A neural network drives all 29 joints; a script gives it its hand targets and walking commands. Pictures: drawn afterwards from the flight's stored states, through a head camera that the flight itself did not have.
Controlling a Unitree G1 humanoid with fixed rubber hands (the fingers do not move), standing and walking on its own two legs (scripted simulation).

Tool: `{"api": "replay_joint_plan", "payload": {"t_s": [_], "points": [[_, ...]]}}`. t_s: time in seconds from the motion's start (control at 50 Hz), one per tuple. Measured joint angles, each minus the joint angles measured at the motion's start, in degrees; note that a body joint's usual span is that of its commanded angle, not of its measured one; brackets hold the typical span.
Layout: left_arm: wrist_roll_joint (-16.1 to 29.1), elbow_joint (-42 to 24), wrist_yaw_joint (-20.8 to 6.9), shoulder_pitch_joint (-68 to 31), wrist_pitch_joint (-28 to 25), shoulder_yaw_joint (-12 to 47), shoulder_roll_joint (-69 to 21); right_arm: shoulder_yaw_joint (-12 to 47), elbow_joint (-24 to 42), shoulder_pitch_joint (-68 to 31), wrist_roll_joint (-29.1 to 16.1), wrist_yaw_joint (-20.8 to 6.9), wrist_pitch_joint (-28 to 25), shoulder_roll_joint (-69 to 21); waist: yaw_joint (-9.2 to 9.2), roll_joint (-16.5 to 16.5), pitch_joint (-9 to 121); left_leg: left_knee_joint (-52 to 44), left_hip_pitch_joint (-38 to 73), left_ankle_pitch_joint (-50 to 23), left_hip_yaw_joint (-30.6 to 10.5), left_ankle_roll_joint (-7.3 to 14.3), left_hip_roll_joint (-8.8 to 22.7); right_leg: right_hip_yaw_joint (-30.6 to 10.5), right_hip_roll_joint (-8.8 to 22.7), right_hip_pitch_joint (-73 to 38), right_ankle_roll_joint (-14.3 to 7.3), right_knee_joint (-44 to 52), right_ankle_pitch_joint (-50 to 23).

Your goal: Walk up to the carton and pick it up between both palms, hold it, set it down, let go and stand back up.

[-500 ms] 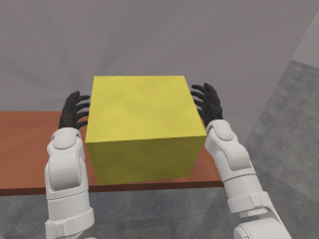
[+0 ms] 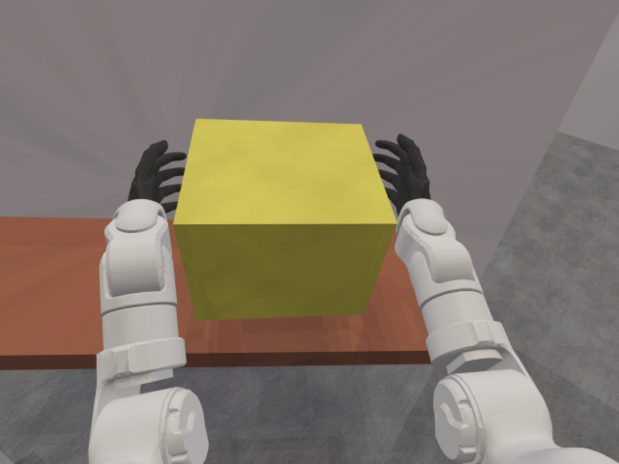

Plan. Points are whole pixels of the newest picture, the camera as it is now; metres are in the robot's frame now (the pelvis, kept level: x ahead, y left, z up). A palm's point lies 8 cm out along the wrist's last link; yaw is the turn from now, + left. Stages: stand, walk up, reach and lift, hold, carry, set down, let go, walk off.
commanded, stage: hold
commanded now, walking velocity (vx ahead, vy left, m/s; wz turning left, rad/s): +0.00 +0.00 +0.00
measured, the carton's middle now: (281, 218) +0.40 +0.02 +0.16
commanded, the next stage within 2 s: set down in 1.22 s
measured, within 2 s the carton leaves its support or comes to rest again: neither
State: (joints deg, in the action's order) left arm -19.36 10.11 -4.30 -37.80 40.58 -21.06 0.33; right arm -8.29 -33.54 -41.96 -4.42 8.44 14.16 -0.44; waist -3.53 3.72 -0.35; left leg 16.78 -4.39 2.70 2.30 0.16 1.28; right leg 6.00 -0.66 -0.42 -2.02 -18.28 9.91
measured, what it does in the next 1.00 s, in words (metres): stands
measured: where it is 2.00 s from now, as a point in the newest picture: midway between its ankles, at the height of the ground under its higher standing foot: outside the picture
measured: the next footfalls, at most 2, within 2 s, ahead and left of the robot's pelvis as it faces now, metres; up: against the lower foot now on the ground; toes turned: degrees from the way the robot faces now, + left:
none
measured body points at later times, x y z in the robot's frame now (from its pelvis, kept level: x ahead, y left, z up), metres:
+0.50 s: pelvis +0.02 +0.01 +0.00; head -0.01 +0.04 +0.45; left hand +0.37 +0.18 +0.17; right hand +0.38 -0.14 +0.18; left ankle +0.07 +0.12 -0.75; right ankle +0.01 -0.09 -0.75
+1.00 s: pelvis +0.02 -0.01 +0.00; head -0.03 +0.02 +0.45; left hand +0.39 +0.18 +0.19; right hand +0.40 -0.15 +0.21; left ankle +0.07 +0.12 -0.75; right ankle +0.01 -0.09 -0.75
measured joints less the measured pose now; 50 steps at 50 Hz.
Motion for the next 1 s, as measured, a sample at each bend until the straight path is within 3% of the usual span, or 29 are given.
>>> {"api": "replay_joint_plan", "payload": {"t_s": [0.14, 0.28, 0.4, 0.5, 0.62, 0.78, 0.88, 1.0], "points": [[-2.92, 3.08, -1.3, -1.14, 0.88, -1.75, -0.6, -0.77, -3.88, -1.35, 1.63, -0.37, 1.01, -0.17, 0.01, 0.34, -0.59, -0.24, 1.26, 2.13, 0.75, 0.61, -0.69, -0.6, 0.74, -1.12, 0.76, 0.42, 0.98], [-0.24, -9.23, -0.05, 6.32, 1.47, 2.48, -1.0, 5.53, 6.18, 5.29, -4.25, 0.99, -0.51, 1.66, -1.74, 0.82, -2.9, 0.2, 1.53, 3.19, 0.26, 0.73, -0.92, -0.24, 0.78, -3.05, 1.23, 3.14, 0.47], [0.39, -16.71, 1.62, 12.36, 3.28, 5.12, -2.62, 9.55, 11.77, 10.03, -7.98, 1.86, 0.13, 3.92, -1.55, 0.96, -3.53, 0.82, 2.38, 4.14, 0.72, 0.59, -0.65, -0.95, 0.51, -4.19, 1.3, 3.71, 0.55], [0.43, -18.48, 2.03, 13.51, 4.42, 5.81, -2.87, 9.74, 13.26, 10.87, -8.36, 1.66, 1.17, 4.13, -1.14, 0.62, -3.61, 0.92, 2.39, 3.88, 0.71, 0.37, -0.26, -1.13, 0.1, -3.99, 0.9, 3.35, 0.35], [0.73, -14.74, 1.96, 10.87, 4.19, 4.77, -2.72, 7.44, 11.42, 9.19, -6.56, 1.08, 2.23, 3.17, -0.52, -0.13, -2.66, -0.17, 1.88, 2.32, 0.5, 0.06, 0.0, -0.99, -0.18, -2.56, 0.34, 2.49, -0.09], [-0.42, -1.47, 0.54, 1.82, 1.66, 0.47, -1.27, 0.99, 1.55, 2.16, -0.23, -0.11, 1.73, 0.49, 1.19, 0.12, -0.97, -0.94, -0.32, 2.4, 1.15, 0.94, -0.21, -1.45, 0.18, 1.92, 0.09, -0.85, 0.57], [0.66, -2.23, 0.65, 1.67, 0.51, 0.9, -0.37, 1.57, 2.49, 1.68, -1.09, 0.39, 0.66, 0.67, 0.75, -0.17, -0.6, -0.92, -0.42, 0.98, 0.09, -0.57, 0.1, -0.48, -0.19, 1.26, -0.37, -0.22, 0.78], [-0.23, -3.31, -0.83, 3.13, 1.39, -0.33, -0.1, 3.93, 2.06, 1.6, -1.83, 1.49, 1.83, 0.57, -0.13, 0.2, -0.21, -0.88, 1.82, 2.65, 0.25, -0.43, -0.2, -0.65, 0.06, -1.39, -0.01, 0.75, 1.65]]}}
